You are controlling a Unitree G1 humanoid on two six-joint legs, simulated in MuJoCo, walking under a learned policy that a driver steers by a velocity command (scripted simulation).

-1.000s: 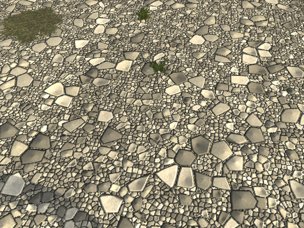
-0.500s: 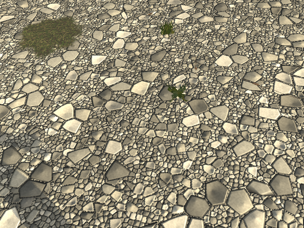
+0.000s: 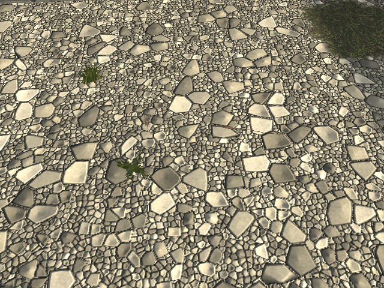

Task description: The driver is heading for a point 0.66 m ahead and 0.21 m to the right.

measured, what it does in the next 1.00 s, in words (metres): walks ahead, turning right: right foot, then left foot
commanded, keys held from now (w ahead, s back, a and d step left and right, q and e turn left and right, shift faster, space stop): w+e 0.76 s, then w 0.02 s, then no key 0.22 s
